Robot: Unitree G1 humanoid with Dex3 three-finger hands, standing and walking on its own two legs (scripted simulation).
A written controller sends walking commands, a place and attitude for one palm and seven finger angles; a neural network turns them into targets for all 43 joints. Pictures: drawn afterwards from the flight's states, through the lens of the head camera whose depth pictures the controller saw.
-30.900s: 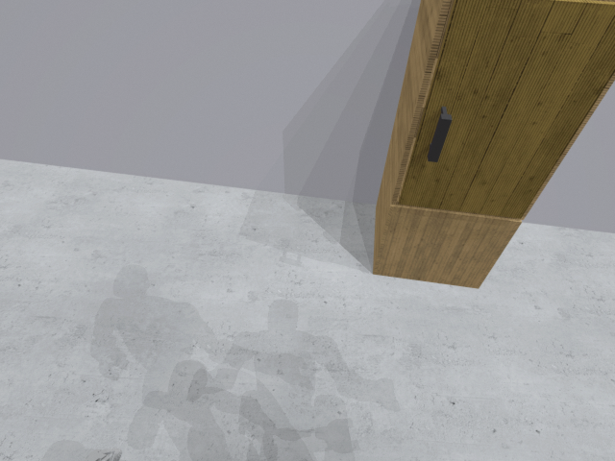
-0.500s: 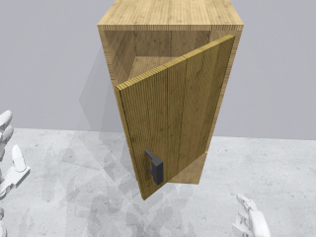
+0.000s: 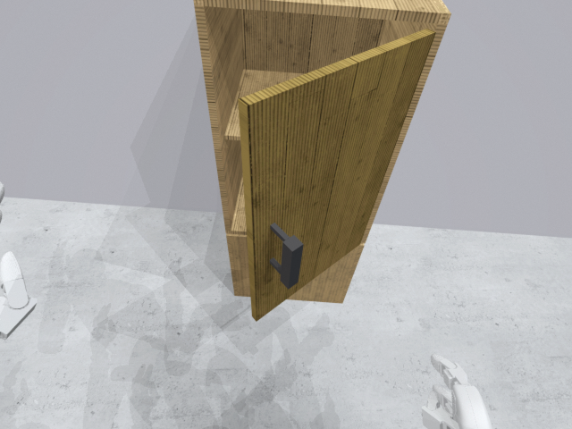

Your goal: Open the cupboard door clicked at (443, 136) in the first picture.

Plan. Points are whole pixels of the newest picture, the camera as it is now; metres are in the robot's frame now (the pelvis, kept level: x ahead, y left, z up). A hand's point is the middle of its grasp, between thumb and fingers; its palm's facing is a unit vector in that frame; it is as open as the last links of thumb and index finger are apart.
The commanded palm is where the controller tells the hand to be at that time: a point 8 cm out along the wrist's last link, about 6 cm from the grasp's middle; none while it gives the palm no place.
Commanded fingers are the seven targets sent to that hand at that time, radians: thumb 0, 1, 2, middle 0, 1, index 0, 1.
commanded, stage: step back with the hand held close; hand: left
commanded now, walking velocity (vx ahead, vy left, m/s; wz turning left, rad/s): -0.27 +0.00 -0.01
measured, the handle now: (283, 255) +0.42 +0.03 -0.05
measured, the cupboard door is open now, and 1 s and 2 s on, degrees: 43 43 43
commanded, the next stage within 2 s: stop stepping back and stand still in 0.90 s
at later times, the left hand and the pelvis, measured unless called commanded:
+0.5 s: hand out of the picture +0.09 +0.29 +0.17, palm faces +0.57 -0.66 -0.49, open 7.4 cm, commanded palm +0.02 +0.31 +0.19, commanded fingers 0.00 0.90 0.90 -0.20 -0.30 -0.20 -0.30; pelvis -0.07 -0.01 -0.03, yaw +9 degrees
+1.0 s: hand out of the picture +0.02 +0.23 +0.18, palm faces +0.32 -0.83 -0.47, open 7.5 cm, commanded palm -0.05 +0.27 +0.19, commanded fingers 0.00 0.90 0.90 -0.20 -0.30 -0.20 -0.30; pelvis -0.21 -0.02 +0.01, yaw -3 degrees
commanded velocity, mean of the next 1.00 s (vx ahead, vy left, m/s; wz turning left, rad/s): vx -0.37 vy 0.00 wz -0.14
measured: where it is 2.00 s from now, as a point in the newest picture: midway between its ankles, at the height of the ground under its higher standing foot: outside the picture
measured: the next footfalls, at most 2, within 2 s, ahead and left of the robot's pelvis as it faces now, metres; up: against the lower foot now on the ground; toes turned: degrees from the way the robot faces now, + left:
right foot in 0.42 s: +0.03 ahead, -0.12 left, +0.00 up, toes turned +16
left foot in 0.66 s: -0.04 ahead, +0.11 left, +0.00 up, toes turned +10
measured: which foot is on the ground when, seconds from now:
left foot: down 0.00-0.50, up 0.52-0.64, down 0.66-1.00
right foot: down 0.00-0.32, up 0.34-0.40, down 0.42-0.66, up 0.68-1.00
